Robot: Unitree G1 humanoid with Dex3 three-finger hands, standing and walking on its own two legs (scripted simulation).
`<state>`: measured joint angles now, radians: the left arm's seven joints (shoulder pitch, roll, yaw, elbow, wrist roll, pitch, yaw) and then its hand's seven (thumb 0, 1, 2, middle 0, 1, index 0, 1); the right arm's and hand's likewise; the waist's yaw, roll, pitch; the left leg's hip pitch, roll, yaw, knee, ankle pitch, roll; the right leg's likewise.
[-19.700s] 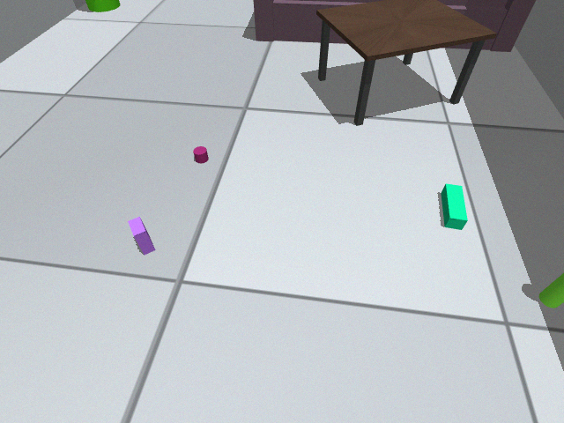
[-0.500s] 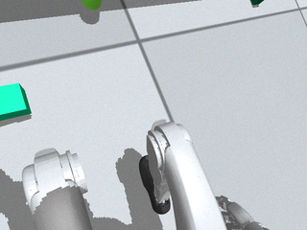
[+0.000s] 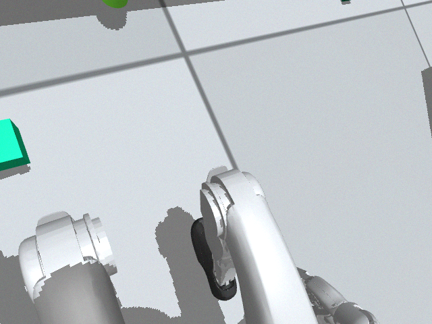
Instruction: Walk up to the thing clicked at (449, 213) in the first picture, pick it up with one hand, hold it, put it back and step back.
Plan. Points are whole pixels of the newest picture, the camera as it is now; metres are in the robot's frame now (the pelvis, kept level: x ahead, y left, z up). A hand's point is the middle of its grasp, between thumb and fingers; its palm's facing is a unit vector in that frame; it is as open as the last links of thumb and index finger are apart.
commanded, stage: close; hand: left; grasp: from above
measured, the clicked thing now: out of the picture +0.43 +0.35 -0.27
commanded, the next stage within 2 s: settle in 1.88 s
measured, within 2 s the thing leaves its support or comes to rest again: neither
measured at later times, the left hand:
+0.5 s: hand out of the picture +0.42 +0.34 -0.24, palm faces -0.41 -0.14 -0.90, open 12.9 cm
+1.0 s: hand out of the picture +0.42 +0.34 -0.24, palm faces -0.44 -0.16 -0.89, open 11.7 cm
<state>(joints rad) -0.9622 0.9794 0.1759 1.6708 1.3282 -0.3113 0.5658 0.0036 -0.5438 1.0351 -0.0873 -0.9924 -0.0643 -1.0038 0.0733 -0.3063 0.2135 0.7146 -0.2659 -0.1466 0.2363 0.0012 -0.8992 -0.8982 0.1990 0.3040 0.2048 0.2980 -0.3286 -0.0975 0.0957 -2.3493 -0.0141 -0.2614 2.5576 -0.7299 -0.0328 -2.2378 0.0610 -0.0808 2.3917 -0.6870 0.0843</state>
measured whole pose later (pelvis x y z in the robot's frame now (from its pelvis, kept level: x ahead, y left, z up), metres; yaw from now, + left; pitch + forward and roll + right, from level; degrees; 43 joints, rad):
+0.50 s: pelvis +0.00 +0.01 -0.01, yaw -2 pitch +27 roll -15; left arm -0.98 1.01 0.15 1.73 1.37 -0.29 0.66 0.00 -0.33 0.93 -0.19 -1.01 -0.20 -0.99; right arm 0.06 -0.33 0.25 0.73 -0.30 -0.21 0.27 0.00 -0.89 -0.90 0.20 0.30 0.20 0.30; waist -0.35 -0.13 0.11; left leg -2.36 -0.01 -0.28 2.59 -0.73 -0.02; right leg -2.24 0.07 -0.10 2.40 -0.68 0.07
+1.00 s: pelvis +0.00 +0.00 +0.00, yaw -2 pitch +26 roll -15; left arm -0.96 1.03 0.16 1.71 1.34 -0.33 0.62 0.00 -0.16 0.82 -0.32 -0.90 -0.34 -0.88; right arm 0.06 -0.34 0.26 0.70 -0.29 -0.20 0.26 0.00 -0.89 -0.90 0.20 0.30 0.20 0.30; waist -0.34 -0.13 0.14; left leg -2.34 -0.01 -0.29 2.59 -0.73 -0.03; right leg -2.22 0.07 -0.11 2.39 -0.67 0.08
